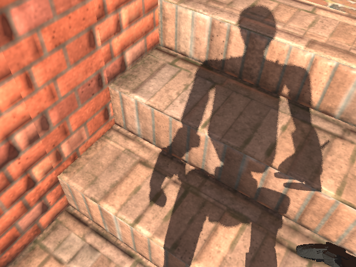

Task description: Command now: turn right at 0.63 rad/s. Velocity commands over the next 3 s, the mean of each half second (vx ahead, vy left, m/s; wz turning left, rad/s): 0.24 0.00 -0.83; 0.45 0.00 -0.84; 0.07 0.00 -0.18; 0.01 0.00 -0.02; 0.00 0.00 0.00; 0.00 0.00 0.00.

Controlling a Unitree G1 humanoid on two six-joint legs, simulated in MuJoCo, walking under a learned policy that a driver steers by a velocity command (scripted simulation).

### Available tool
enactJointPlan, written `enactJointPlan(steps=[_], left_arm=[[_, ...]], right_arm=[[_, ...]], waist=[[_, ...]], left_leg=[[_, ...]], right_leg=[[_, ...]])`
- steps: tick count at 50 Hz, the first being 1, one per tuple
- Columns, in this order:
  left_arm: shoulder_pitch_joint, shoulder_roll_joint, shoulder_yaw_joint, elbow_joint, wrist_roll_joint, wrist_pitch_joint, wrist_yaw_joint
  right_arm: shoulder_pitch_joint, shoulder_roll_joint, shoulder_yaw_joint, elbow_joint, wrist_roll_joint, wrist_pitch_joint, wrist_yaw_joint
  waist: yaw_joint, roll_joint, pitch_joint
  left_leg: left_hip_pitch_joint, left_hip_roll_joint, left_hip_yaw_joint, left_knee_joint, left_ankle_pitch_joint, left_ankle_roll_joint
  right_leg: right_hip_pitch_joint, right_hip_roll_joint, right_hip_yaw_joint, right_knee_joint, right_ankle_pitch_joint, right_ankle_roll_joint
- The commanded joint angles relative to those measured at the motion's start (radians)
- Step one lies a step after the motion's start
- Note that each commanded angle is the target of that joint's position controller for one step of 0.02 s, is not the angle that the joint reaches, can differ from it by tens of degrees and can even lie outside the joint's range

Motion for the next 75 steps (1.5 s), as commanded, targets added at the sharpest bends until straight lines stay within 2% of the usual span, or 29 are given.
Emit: enactJointPlan(steps=[1,2,3,8,16,22,23,27,29,30,32,33,34,35,37,41,44,47,48,49,50,51,55,62,67,69,70,71,75], left_arm=[[0.176,0.009,-0.008,-0.100,-0.002,0.022,-0.078],[0.198,0.057,0.008,-0.102,-0.008,0.023,-0.063],[0.127,0.075,0.018,-0.079,-0.028,0.027,-0.056],[-0.188,0.061,0.024,-0.137,0.013,0.048,-0.047],[-0.315,0.005,0.006,-0.042,-0.007,0.069,-0.136],[-0.390,-0.023,-0.013,-0.072,-0.025,0.140,-0.177],[-0.443,-0.048,0.032,-0.093,-0.007,0.145,-0.065],[-0.066,0.049,0.073,-0.063,-0.032,0.157,0.038],[0.051,0.180,0.154,-0.037,-0.044,0.117,0.023],[-0.018,0.336,0.207,0.005,-0.046,0.123,0.008],[-0.151,0.282,0.190,-0.041,-0.017,0.105,0.010],[-0.058,0.173,0.160,0.040,0.011,0.078,0.011],[0.126,0.216,0.137,0.161,0.030,0.005,-0.112],[0.180,0.165,0.132,0.257,0.041,0.000,-0.152],[0.037,0.129,0.110,0.252,0.032,-0.001,-0.170],[0.191,0.094,0.082,0.338,0.097,0.003,-0.164],[-0.029,0.239,0.117,0.222,0.003,-0.032,-0.170],[0.002,0.310,0.168,0.175,-0.037,-0.075,-0.158],[-0.018,0.276,0.173,0.201,-0.024,-0.051,-0.174],[0.176,0.095,0.126,0.274,0.059,-0.024,-0.187],[0.201,0.139,0.160,0.292,0.015,0.006,-0.203],[0.090,0.122,0.169,0.221,-0.029,0.009,-0.166],[-0.096,0.041,0.118,0.142,0.033,0.028,-0.062],[-0.244,0.093,0.085,0.116,0.033,0.043,-0.124],[-0.221,0.107,0.119,0.140,0.044,0.024,-0.143],[-0.188,0.132,0.139,0.170,0.038,0.005,-0.113],[-0.229,0.197,0.148,0.143,0.033,-0.009,-0.099],[-0.336,0.128,0.120,0.096,-0.024,-0.019,-0.113],[-0.341,0.073,0.111,0.159,-0.026,-0.011,-0.120]], right_arm=[[0.231,-0.242,-0.107,0.032,-0.026,0.001,0.047],[0.254,-0.236,-0.110,0.025,-0.077,0.006,0.072],[0.266,-0.207,-0.099,0.040,-0.118,0.010,0.075],[0.112,-0.167,-0.063,0.035,-0.041,0.072,-0.008],[0.495,-0.091,-0.012,0.294,-0.097,0.020,0.006],[0.357,-0.050,0.017,0.370,-0.116,0.014,0.005],[0.356,-0.110,-0.048,0.332,0.050,-0.027,-0.051],[0.300,-0.300,-0.093,0.260,0.099,-0.039,-0.072],[0.254,-0.259,-0.115,0.179,0.071,-0.007,-0.026],[0.104,-0.082,-0.084,0.033,0.043,-0.013,0.019],[0.003,0.059,-0.045,-0.141,-0.038,-0.035,0.015],[0.016,0.108,-0.017,-0.156,-0.015,-0.042,-0.008],[0.008,-0.033,-0.049,-0.104,0.057,-0.048,0.002],[0.000,-0.020,-0.039,-0.113,0.024,-0.045,0.004],[-0.035,-0.037,-0.029,-0.151,0.052,-0.040,-0.032],[-0.179,0.055,0.027,-0.217,0.047,0.011,-0.028],[-0.271,0.043,0.016,-0.259,0.079,0.088,0.000],[-0.012,-0.056,-0.026,-0.150,0.035,0.185,0.010],[0.235,-0.071,-0.047,-0.055,0.038,0.199,-0.025],[0.501,-0.047,-0.036,0.059,0.035,0.182,-0.031],[0.411,-0.036,-0.030,0.013,-0.078,0.148,-0.020],[0.256,-0.040,-0.034,0.068,-0.064,0.096,-0.004],[0.034,0.251,0.042,0.207,0.031,-0.026,-0.031],[0.156,-0.018,-0.029,0.222,-0.004,-0.010,-0.028],[-0.021,0.025,0.012,0.177,0.066,-0.089,-0.006],[0.204,0.012,-0.006,0.251,0.071,-0.066,0.024],[0.444,0.089,-0.008,0.306,0.063,-0.051,0.009],[0.486,0.119,0.009,0.317,0.072,-0.049,0.007],[0.203,0.056,-0.010,0.273,0.067,0.003,-0.010]], waist=[[0.014,0.267,-0.183],[-0.029,0.294,-0.288],[-0.056,0.179,-0.271],[-0.060,0.044,-0.066],[-0.202,0.092,0.021],[-0.064,0.079,0.014],[-0.077,0.052,0.047],[0.095,0.176,-0.275],[0.094,0.265,-0.258],[0.032,-0.172,-0.154],[-0.072,-0.147,0.007],[-0.107,-0.108,0.154],[-0.064,-0.190,0.137],[-0.117,-0.132,0.065],[-0.249,-0.061,0.053],[-0.243,-0.019,0.007],[-0.364,-0.138,-0.144],[-0.343,-0.128,-0.127],[-0.410,-0.009,-0.216],[-0.331,0.354,-0.616],[-0.333,0.316,-0.445],[-0.247,0.049,-0.135],[-0.090,-0.112,-0.170],[-0.176,0.006,-0.086],[-0.056,0.009,-0.007],[-0.139,0.008,-0.064],[-0.276,-0.165,-0.156],[-0.275,-0.269,-0.214],[-0.210,-0.098,-0.093]], left_leg=[[0.558,0.297,-0.109,0.134,1.273,0.378],[0.691,0.482,-0.204,0.175,1.449,0.508],[0.615,0.432,-0.142,0.166,1.114,0.432],[0.174,0.422,-0.180,-0.239,-0.515,0.336],[0.403,0.389,-0.005,-0.365,-0.898,0.229],[0.070,0.280,0.342,-0.546,-0.533,0.165],[0.152,0.259,0.431,-0.516,-0.386,0.106],[0.259,0.278,0.467,0.037,1.166,0.151],[0.098,0.290,0.274,0.645,0.663,0.110],[-0.494,0.018,0.098,1.105,-0.484,-0.005],[-0.796,-0.070,-0.124,1.723,-0.460,-0.038],[-0.850,-0.065,-0.072,1.804,-0.452,-0.027],[-1.039,-0.220,-0.358,1.853,-0.355,0.069],[-1.057,-0.179,-0.290,1.891,-0.390,0.118],[-0.956,-0.101,-0.113,1.729,-0.533,0.139],[-0.982,-0.118,0.005,1.660,-0.518,0.112],[-0.164,-0.170,0.281,1.186,-0.483,-0.020],[-0.193,-0.289,0.258,0.587,-0.574,-0.056],[-0.047,-0.248,0.101,0.194,-0.484,-0.002],[0.439,0.099,-0.464,0.334,0.275,0.371],[0.237,0.235,-0.947,0.012,-0.143,0.459],[0.105,0.165,-0.738,0.028,-0.312,0.346],[-0.046,0.012,-0.120,0.013,-0.346,0.139],[-0.239,0.048,-0.107,-0.188,-0.725,0.135],[-0.330,0.033,-0.020,-0.038,-0.734,0.043],[-0.170,0.036,-0.031,0.124,-0.612,0.067],[-0.149,-0.049,0.033,0.280,-0.720,-0.029],[-0.243,-0.062,0.026,0.275,-0.753,-0.129],[-0.084,-0.041,0.068,0.188,-0.591,-0.095]], right_leg=[[-0.370,0.099,-0.010,0.387,-0.143,-0.016],[-0.591,0.126,-0.074,0.816,-0.343,0.098],[-0.687,0.109,-0.054,1.065,-0.176,0.095],[-0.647,-0.045,0.043,0.978,0.144,-0.012],[-1.022,-0.060,-0.028,0.949,0.254,-0.211],[-0.554,-0.150,-0.202,0.703,0.315,-0.363],[-0.433,-0.108,-0.253,0.628,0.208,-0.266],[0.275,0.089,-0.368,0.120,-0.131,-0.270],[0.491,0.166,0.025,-0.436,-0.178,-0.279],[0.591,0.017,0.772,-0.962,-0.427,-0.322],[0.420,-0.150,1.074,-1.173,-0.238,-0.300],[0.294,-0.127,0.913,-1.088,-0.033,-0.277],[0.385,-0.121,0.622,-0.833,0.533,-0.296],[0.389,-0.129,0.561,-0.791,0.737,-0.273],[0.275,-0.108,0.375,-0.878,0.765,-0.191],[0.204,0.003,0.277,-0.953,0.556,-0.208],[-0.206,0.017,0.162,-1.125,1.611,-0.247],[0.337,-0.183,0.249,-0.932,2.257,-0.247],[0.471,-0.131,0.217,-0.635,2.264,-0.162],[0.238,0.001,0.218,0.010,1.160,-0.067],[-0.075,0.191,0.342,0.509,0.602,-0.093],[-0.301,0.211,0.356,0.570,0.632,-0.150],[-0.258,-0.039,0.125,0.238,0.428,-0.173],[-0.107,-0.103,-0.092,0.021,0.354,-0.024],[0.413,-0.114,-0.114,-0.594,0.537,-0.026],[0.540,-0.090,-0.160,-0.808,0.561,-0.082],[0.608,-0.220,-0.004,-0.767,1.126,-0.236],[0.665,-0.312,0.232,-0.852,0.948,-0.323],[0.446,-0.193,0.097,-0.911,0.438,-0.147]])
